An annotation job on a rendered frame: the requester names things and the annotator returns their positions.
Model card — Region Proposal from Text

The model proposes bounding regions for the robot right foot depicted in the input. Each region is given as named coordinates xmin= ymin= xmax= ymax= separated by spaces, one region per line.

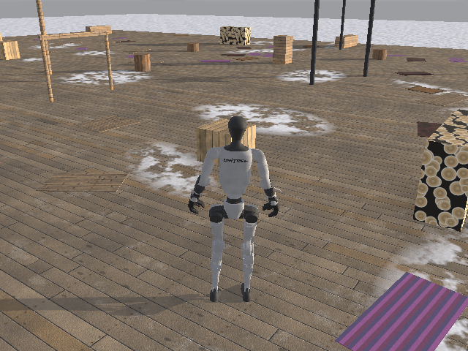
xmin=241 ymin=283 xmax=252 ymax=302

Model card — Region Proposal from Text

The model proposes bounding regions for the robot left shin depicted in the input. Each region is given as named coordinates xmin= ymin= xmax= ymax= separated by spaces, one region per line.
xmin=211 ymin=241 xmax=222 ymax=292

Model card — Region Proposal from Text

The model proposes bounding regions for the robot left hand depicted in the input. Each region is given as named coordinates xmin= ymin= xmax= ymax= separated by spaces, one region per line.
xmin=188 ymin=199 xmax=205 ymax=214

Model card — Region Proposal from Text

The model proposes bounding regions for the robot right hand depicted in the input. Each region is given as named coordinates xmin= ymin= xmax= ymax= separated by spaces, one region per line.
xmin=263 ymin=203 xmax=279 ymax=217

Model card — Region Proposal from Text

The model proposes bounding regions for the robot left forearm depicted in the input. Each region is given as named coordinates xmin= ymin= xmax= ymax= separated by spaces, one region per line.
xmin=190 ymin=175 xmax=205 ymax=202

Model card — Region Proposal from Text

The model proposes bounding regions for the robot right upper arm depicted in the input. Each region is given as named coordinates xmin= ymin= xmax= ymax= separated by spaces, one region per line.
xmin=252 ymin=148 xmax=272 ymax=189

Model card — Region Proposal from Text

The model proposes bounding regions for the robot left upper arm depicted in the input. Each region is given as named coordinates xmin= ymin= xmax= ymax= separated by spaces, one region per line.
xmin=198 ymin=147 xmax=221 ymax=187

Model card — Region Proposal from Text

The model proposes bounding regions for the robot right forearm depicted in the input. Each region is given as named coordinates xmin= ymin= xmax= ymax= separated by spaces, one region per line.
xmin=264 ymin=178 xmax=278 ymax=205

